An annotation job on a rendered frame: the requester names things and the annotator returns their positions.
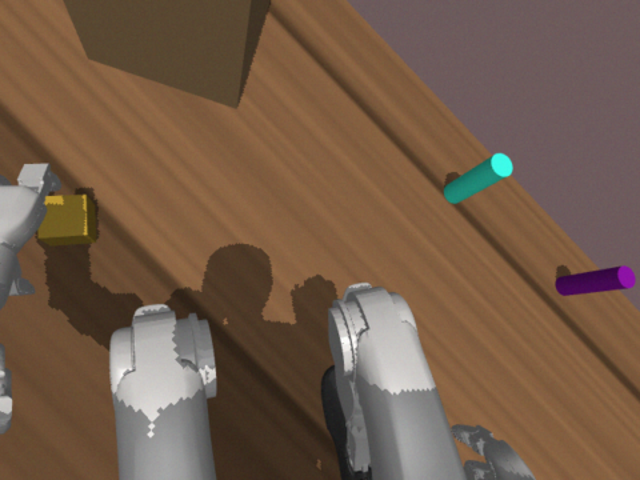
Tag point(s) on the right robot foot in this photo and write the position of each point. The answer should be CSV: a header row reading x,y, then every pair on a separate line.
x,y
336,425

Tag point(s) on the left robot hand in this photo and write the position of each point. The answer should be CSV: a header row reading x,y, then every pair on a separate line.
x,y
22,210

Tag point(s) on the left robot arm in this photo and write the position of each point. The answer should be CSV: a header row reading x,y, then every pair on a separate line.
x,y
8,266

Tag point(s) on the right robot hand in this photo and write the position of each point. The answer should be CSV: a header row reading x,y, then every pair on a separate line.
x,y
503,463

